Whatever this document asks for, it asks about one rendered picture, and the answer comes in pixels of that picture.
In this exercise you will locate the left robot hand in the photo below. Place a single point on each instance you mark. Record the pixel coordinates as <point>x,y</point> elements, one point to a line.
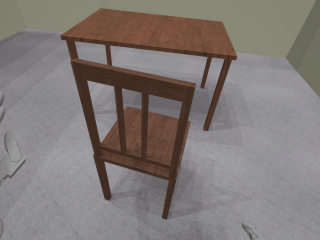
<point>9,165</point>

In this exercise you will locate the right robot hand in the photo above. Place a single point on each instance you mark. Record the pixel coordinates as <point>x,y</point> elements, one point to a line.
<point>253,232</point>

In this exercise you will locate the chair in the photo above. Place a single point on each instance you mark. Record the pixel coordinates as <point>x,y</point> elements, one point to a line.
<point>140,140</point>

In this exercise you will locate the table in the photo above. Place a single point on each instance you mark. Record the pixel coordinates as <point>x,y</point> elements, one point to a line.
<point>163,33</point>

